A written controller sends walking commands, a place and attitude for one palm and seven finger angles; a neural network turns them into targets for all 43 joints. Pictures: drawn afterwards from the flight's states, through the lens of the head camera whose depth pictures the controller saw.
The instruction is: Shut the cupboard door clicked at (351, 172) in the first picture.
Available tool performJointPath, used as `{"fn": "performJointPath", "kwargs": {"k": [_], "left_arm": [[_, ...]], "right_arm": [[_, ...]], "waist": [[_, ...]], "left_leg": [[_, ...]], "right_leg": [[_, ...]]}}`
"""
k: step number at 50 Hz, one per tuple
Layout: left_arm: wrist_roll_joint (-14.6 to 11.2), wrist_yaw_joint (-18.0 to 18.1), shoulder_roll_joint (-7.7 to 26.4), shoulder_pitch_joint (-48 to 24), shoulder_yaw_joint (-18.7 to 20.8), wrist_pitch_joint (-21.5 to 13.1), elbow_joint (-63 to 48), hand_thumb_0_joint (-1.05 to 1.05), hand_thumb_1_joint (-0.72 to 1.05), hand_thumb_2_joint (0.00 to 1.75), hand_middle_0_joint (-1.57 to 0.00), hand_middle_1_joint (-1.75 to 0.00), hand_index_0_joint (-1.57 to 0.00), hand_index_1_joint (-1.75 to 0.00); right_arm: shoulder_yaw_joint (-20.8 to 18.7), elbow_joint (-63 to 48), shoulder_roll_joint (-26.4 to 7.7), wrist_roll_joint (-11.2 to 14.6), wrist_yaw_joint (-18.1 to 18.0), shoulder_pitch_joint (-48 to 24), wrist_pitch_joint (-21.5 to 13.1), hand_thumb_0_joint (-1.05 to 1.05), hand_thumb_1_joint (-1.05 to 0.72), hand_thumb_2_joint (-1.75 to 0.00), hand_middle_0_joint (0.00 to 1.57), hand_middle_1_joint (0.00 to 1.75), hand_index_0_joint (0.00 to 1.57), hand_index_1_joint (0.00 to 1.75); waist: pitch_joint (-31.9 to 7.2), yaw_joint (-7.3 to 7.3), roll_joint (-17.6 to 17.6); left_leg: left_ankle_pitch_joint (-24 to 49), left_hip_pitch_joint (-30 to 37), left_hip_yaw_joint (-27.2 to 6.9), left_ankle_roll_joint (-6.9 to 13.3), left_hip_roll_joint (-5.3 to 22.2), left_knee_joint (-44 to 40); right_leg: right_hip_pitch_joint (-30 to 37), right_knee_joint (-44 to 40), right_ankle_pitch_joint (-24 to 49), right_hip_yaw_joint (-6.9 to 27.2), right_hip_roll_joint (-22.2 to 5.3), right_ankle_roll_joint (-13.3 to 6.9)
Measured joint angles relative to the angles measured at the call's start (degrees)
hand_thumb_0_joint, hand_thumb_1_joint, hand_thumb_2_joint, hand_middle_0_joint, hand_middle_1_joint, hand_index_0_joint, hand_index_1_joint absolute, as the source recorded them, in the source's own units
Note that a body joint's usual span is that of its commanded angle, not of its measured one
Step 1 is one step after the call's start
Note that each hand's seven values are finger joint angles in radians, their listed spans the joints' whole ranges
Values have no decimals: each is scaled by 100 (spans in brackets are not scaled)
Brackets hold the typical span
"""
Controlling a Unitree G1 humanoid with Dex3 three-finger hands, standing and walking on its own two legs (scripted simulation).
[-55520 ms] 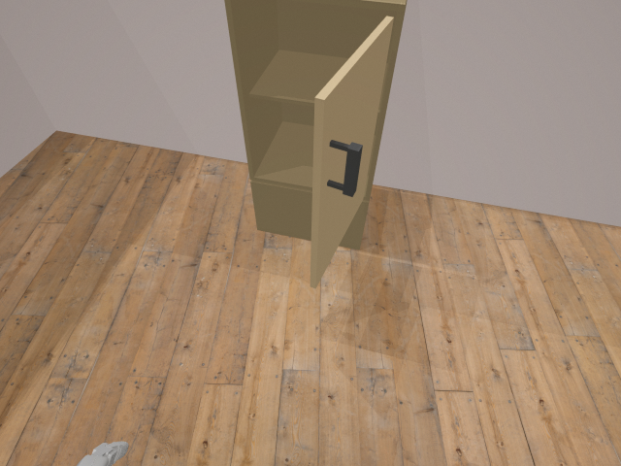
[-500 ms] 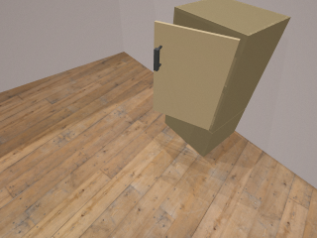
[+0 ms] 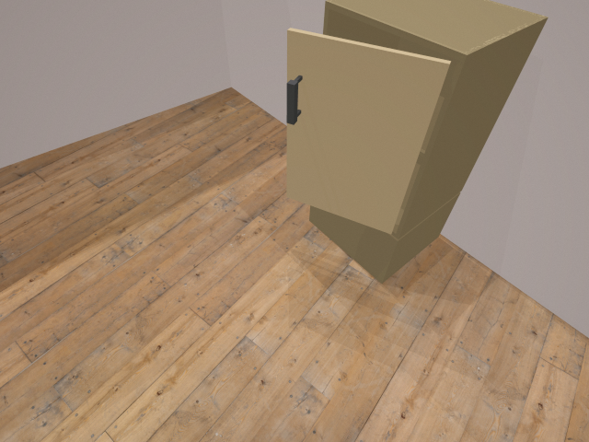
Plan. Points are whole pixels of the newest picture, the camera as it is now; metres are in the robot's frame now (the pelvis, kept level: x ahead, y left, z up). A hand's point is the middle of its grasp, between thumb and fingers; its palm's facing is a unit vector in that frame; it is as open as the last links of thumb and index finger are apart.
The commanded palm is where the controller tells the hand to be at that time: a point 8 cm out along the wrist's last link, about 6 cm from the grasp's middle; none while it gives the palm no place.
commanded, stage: look to check the result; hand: left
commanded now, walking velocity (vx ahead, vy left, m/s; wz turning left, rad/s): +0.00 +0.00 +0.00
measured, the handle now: (295, 99) +0.98 +0.05 -0.04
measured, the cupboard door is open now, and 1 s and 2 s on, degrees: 24 24 24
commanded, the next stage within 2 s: walk to a spot facing it in 0.10 s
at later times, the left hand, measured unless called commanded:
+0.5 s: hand out of the picture +0.02 +0.18 -0.19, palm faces +0.13 -0.97 -0.22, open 7.4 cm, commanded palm none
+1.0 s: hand out of the picture +0.04 +0.25 -0.17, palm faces +0.37 -0.90 -0.24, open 7.4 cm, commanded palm none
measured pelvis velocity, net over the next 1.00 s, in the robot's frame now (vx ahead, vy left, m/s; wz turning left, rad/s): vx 0.02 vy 0.01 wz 0.42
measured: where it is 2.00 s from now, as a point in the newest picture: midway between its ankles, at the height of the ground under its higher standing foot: outside the picture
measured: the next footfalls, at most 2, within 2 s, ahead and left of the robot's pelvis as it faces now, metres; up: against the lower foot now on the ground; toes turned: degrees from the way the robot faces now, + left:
right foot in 1.22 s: +0.20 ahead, -0.09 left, +0.00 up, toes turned +34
left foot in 1.66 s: +0.19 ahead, +0.19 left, +0.00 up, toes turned +57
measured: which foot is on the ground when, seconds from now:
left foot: down 0.00-1.00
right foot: down 0.00-0.64, up 0.66-1.00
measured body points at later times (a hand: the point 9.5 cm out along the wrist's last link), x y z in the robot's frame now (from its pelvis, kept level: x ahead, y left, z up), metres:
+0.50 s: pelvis +0.01 -0.01 -0.01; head +0.04 +0.00 +0.44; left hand +0.01 +0.23 -0.17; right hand +0.02 -0.24 -0.17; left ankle +0.02 +0.07 -0.74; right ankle +0.00 -0.13 -0.74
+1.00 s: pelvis +0.02 +0.01 +0.00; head +0.05 +0.05 +0.45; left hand +0.02 +0.30 -0.15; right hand +0.15 -0.22 -0.13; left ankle +0.01 +0.08 -0.74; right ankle +0.08 -0.17 -0.68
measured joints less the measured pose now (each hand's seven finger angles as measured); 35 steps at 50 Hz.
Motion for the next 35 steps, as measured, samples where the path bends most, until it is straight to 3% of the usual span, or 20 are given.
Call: {"fn": "performJointPath", "kwargs": {"k": [16,25,29,31,33,35], "left_arm": [[-26,4,163,-422,29,-12,-123,0,91,89,-20,-30,-20,-30],[-4,-3,243,-729,250,113,-626,0,91,89,-20,-30,-20,-30],[29,13,338,-782,338,140,-861,0,91,89,-20,-30,-20,-30],[57,21,412,-811,374,162,-946,0,91,89,-20,-30,-20,-30],[38,2,485,-859,406,208,-1024,0,91,89,-20,-30,-20,-30],[16,7,518,-958,409,315,-1088,0,91,89,-20,-30,-20,-30]], "right_arm": [[13,-29,-139,-2,17,-197,11,1,-91,-90,20,30,19,30],[-96,-321,-97,-28,114,-250,227,1,-91,-90,20,30,20,30],[-206,-521,-150,-57,168,-323,325,1,-91,-90,20,30,20,30],[-247,-622,-179,-51,205,-346,352,1,-91,-90,20,30,20,30],[-264,-746,-236,-60,228,-368,305,1,-91,-90,20,30,20,30],[-268,-848,-307,-95,197,-457,234,1,-91,-90,20,30,19,30]], "waist": [[104,-80,-29],[292,-100,30],[403,-130,28],[431,-148,-62],[448,-146,-193],[499,-104,-212]], "left_leg": [[-131,-14,-116,-77,63,150],[-421,-679,-578,-75,-60,1009],[-1091,-1100,-493,-339,70,2059],[-1334,-1102,-377,-417,181,2181],[-814,-1072,-310,-245,127,2013],[-906,-1102,-333,36,24,2034]], "right_leg": [[103,-24,-87,-115,59,-55],[-278,658,-497,-603,-86,-74],[-334,1036,-751,-926,-182,-61],[-334,1275,-926,-1089,-314,-1],[-481,1732,-1123,-1139,-527,87],[-916,2694,-1719,-695,-455,133]]}}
